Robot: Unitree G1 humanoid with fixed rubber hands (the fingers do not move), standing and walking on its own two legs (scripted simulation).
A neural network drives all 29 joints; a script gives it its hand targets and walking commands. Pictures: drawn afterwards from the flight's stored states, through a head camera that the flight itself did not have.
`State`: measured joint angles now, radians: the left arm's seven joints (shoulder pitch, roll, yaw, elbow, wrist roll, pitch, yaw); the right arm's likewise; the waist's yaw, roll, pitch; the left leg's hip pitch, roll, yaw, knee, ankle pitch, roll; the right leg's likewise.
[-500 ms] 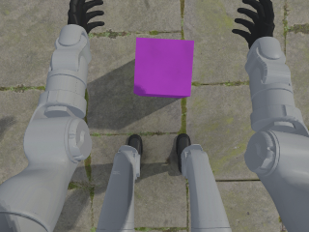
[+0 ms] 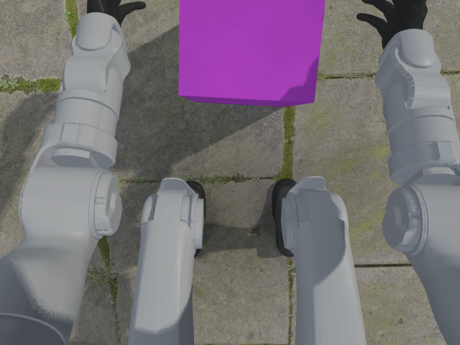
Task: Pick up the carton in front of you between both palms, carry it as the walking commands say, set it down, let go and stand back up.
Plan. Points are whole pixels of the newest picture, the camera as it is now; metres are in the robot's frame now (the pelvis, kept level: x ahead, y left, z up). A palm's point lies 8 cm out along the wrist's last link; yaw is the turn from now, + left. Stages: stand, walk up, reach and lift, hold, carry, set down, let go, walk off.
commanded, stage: reach and lift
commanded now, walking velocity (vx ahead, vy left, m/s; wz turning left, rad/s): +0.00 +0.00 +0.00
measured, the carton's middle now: (246, 48) +0.53 -0.01 -0.32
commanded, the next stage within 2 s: none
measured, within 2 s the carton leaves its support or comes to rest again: leaves its support in 1.20 s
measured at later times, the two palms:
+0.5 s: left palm (138, 28) +0.55 +0.17 -0.25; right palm (355, 34) +0.54 -0.19 -0.25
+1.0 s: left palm (156, 28) +0.55 +0.14 -0.25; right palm (340, 35) +0.53 -0.16 -0.25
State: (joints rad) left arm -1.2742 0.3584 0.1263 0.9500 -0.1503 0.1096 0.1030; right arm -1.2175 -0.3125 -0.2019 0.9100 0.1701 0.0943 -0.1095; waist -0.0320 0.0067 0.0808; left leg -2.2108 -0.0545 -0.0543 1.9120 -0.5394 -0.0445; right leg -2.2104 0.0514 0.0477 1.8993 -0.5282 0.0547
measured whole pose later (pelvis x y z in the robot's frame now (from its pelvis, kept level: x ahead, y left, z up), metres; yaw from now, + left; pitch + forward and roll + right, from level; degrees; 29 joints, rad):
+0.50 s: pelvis +0.00 +0.00 -0.08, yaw +0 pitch +38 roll -1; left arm -1.48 0.40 0.02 1.15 -0.25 0.04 0.11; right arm -1.45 -0.36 -0.10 1.13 0.24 0.03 -0.12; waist -0.03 0.00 0.36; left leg -2.27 -0.04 -0.04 2.21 -0.60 -0.04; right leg -2.27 0.03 0.03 2.20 -0.59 0.05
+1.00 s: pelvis -0.01 +0.00 -0.07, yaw +0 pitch +36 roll -1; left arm -1.57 0.30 0.12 1.20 -0.11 0.09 0.13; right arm -1.52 -0.28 -0.19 1.16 0.13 0.08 -0.14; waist -0.03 0.00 0.39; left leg -2.26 -0.05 -0.04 2.19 -0.57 -0.04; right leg -2.26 0.04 0.04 2.18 -0.56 0.05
